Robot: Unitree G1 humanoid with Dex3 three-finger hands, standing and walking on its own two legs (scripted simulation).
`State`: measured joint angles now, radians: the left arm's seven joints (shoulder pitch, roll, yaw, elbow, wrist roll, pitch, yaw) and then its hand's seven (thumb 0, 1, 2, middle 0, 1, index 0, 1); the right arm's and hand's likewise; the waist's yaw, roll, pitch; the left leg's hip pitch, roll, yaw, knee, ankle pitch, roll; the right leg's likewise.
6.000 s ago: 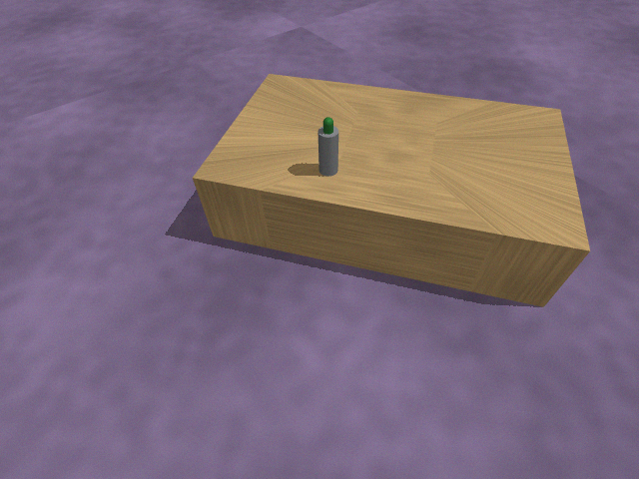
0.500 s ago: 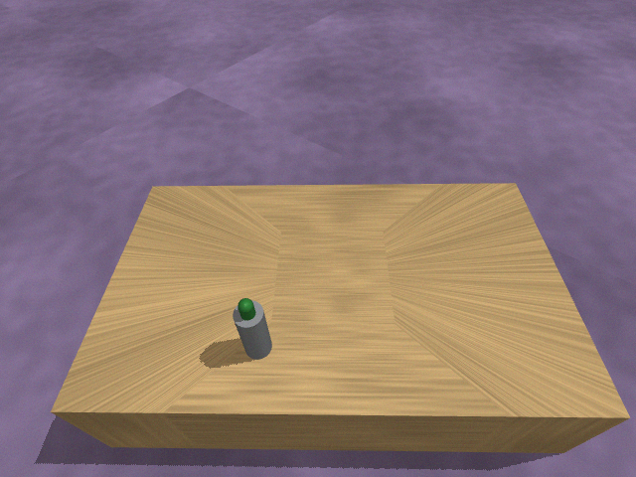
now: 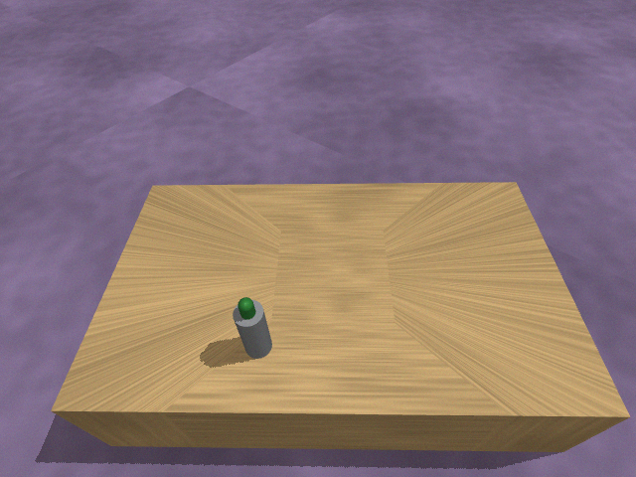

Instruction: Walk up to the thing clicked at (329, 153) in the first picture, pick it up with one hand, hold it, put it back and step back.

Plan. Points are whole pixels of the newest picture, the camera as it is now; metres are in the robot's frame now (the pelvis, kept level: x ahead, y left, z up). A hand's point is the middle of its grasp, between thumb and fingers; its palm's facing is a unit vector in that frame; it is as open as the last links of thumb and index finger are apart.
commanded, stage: stand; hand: left
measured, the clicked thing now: (252, 325) +0.50 +0.18 -0.35
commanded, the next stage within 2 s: go down in 0.28 s
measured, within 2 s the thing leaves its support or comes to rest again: neither
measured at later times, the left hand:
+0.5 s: hand out of the picture +0.11 +0.25 -0.16, palm faces +0.05 -0.94 -0.33, open 8.3 cm
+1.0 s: hand out of the picture +0.16 +0.27 -0.16, palm faces +0.04 -0.95 -0.32, open 16.8 cm
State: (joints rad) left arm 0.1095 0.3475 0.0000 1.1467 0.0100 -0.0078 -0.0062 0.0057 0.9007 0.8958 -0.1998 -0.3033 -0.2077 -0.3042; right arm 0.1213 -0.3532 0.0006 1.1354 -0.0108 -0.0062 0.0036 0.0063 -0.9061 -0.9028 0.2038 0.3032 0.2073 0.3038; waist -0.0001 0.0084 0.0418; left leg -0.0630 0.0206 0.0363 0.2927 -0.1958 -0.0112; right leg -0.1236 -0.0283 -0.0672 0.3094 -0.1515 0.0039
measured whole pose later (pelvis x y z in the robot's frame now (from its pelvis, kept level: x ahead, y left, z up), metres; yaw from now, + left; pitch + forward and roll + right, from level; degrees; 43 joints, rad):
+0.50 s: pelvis -0.01 +0.00 -0.01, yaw +1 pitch +1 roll +0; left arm 0.03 0.32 0.07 1.08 -0.01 -0.02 0.01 0.01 0.80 0.79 -0.13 -0.22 -0.15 -0.22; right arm 0.18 -0.32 0.00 0.93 0.04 -0.03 -0.03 0.01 -0.96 -0.92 0.20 0.30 0.21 0.30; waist -0.01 0.00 0.06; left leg -0.19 0.02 0.03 0.41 -0.24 0.00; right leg -0.24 -0.04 -0.07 0.40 -0.19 0.00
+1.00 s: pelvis +0.01 +0.02 -0.03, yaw +0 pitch +8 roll -1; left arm 0.16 0.32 0.14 0.57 0.03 0.34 -0.03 0.00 -0.39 0.06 -0.08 -0.06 -0.08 -0.05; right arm 0.25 -0.25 0.00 0.65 0.03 -0.11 -0.07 0.01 -0.88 -0.89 0.20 0.30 0.21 0.30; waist -0.03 0.01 -0.04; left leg -0.43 0.03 0.02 0.70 -0.39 0.01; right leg -0.46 -0.04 -0.07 0.64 -0.31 0.02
